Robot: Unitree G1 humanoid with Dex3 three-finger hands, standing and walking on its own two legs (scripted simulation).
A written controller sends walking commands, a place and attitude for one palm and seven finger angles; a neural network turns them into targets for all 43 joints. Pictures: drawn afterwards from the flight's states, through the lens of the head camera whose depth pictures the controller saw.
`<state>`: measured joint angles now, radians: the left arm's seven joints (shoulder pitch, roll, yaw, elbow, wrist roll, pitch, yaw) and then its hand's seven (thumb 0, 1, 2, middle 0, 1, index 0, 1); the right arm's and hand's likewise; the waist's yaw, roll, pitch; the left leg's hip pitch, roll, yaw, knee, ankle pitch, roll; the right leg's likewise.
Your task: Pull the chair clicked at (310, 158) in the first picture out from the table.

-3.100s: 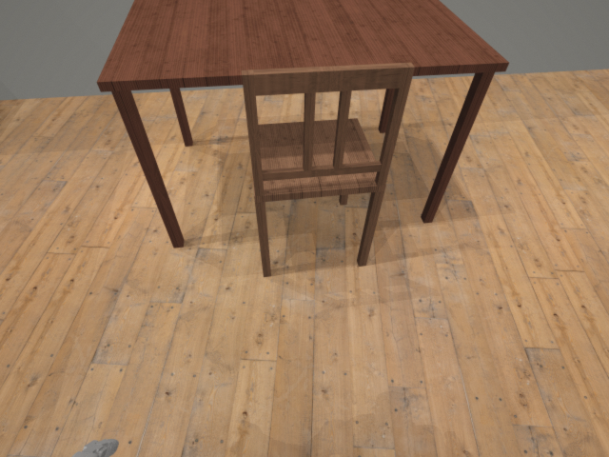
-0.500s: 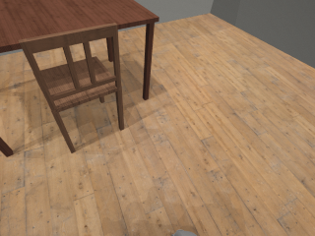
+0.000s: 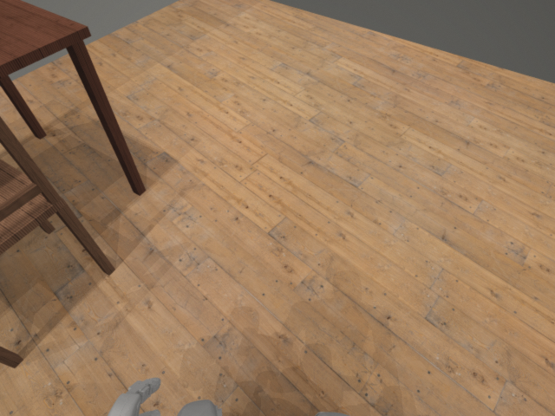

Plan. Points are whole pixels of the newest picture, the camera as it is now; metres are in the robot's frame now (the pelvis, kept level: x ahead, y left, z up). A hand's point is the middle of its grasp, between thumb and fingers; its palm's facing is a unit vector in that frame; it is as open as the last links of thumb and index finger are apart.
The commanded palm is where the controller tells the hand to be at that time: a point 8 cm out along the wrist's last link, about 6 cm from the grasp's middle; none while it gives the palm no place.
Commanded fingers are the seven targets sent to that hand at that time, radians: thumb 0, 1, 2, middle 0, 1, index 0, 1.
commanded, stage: walk to a spot facing it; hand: left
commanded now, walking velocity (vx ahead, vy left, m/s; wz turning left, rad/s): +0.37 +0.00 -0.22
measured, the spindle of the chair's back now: out of the picture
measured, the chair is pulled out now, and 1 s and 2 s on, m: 0.00 0.00 0.00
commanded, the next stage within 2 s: turn to face it in 0.68 s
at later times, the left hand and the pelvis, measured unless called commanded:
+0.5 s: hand (139, 359) +0.24 +0.24 -0.17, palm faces -0.09 -0.99 -0.13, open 7.4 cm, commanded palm none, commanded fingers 0.00 0.90 0.90 -0.20 -0.30 -0.20 -0.30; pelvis +0.20 +0.06 +0.02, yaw -11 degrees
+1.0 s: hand (236, 213) +0.56 +0.09 -0.16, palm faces -0.36 -0.91 -0.20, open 7.4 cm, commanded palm none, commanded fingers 0.00 0.90 0.90 -0.20 -0.30 -0.20 -0.30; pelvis +0.38 -0.03 +0.00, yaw -20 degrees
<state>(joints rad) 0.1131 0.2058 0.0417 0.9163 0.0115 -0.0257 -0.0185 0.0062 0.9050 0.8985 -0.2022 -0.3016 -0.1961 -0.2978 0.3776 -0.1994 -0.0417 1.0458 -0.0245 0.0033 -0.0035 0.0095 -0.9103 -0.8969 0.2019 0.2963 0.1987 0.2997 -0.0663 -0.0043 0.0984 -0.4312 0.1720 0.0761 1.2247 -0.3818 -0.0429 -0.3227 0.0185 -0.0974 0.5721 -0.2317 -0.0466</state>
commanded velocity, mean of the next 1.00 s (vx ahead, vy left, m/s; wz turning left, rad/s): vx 0.22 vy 0.00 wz -0.20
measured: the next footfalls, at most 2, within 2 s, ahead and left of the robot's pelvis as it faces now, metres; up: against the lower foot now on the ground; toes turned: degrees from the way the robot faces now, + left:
left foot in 0.26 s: +0.23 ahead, +0.13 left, +0.00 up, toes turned +4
right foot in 0.84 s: +0.44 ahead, -0.13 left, +0.00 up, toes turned -29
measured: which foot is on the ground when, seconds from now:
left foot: up 0.00-0.24, down 0.26-0.84, up 0.86-1.00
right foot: down 0.00-0.26, up 0.28-0.82, down 0.84-1.00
